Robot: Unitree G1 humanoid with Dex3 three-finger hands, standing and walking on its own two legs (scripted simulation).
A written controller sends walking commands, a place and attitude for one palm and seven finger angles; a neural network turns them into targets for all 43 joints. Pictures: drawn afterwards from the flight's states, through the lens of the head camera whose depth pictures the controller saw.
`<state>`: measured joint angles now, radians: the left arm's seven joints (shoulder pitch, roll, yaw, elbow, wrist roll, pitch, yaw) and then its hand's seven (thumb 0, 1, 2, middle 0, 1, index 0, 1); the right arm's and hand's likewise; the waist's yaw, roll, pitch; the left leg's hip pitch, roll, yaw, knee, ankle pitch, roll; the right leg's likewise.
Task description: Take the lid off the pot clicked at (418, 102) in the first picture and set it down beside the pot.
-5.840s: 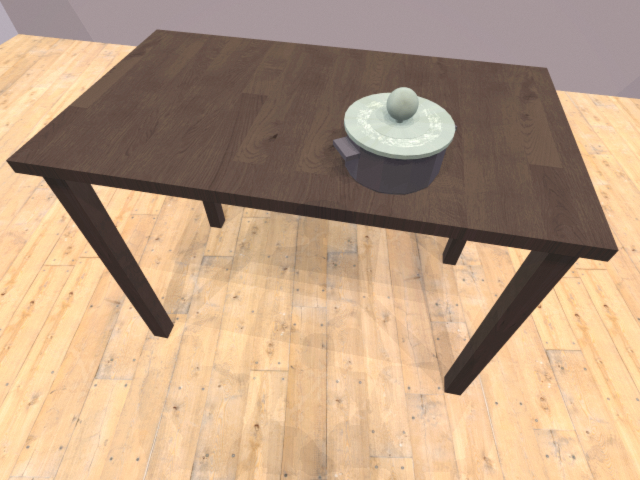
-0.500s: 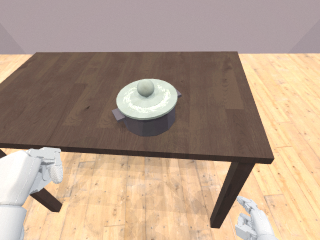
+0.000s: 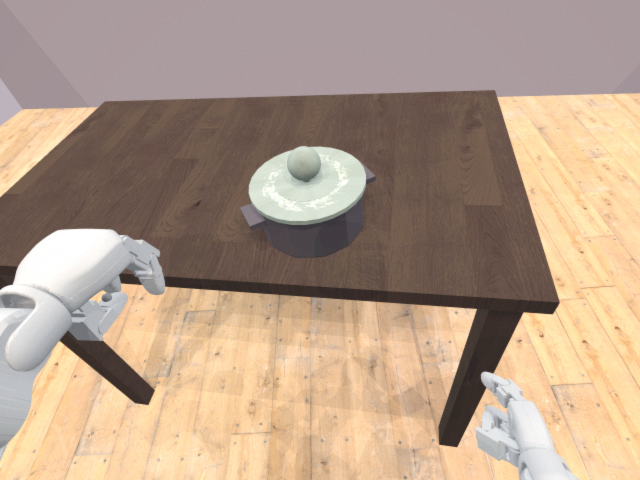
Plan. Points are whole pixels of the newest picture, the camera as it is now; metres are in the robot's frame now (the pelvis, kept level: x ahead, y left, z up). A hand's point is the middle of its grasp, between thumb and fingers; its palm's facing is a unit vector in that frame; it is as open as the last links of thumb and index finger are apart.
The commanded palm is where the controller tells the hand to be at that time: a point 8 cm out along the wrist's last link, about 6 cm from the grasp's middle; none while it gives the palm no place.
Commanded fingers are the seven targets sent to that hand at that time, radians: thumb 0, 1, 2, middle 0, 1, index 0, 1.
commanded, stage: reach forward and open the fingers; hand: left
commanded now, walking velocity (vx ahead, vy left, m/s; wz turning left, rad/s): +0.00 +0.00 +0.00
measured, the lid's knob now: (303, 163) +0.53 +0.10 +0.13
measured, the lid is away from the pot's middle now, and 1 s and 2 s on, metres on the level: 0.00 0.00 0.00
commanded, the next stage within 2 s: move the open hand above the knob in 0.44 s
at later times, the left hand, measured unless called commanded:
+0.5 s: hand (122, 234) +0.30 +0.25 +0.20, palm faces -0.07 +0.00 -1.00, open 10.0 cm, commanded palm +0.27 +0.25 +0.27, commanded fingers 0.00 -0.36 1.57 -0.85 -0.08 -0.85 -0.08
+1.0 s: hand (172, 196) +0.36 +0.22 +0.21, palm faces -0.10 -0.03 -0.99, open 10.1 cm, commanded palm +0.32 +0.21 +0.27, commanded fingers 0.00 -0.36 1.58 -0.85 -0.08 -0.85 -0.08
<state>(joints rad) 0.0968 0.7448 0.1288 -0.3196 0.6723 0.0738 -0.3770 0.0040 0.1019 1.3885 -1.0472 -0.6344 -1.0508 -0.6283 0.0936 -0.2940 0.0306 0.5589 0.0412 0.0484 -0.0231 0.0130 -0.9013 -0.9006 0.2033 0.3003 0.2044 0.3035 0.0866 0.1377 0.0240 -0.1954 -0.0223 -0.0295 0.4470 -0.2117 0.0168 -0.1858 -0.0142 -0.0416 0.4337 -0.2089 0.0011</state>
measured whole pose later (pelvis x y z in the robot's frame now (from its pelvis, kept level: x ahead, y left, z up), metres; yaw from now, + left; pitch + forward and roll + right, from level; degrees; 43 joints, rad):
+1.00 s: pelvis +0.00 +0.01 +0.00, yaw -1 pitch -1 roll +0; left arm -0.51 0.66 -0.10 0.00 0.76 0.24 -0.50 0.00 -0.35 1.58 -0.86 -0.09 -0.87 -0.08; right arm 0.09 -0.30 0.04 0.56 0.06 0.09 0.01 0.01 -0.90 -0.90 0.20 0.30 0.20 0.30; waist 0.05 0.12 0.02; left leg -0.23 -0.04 -0.01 0.45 -0.21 0.03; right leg -0.24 -0.03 -0.02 0.48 -0.22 0.01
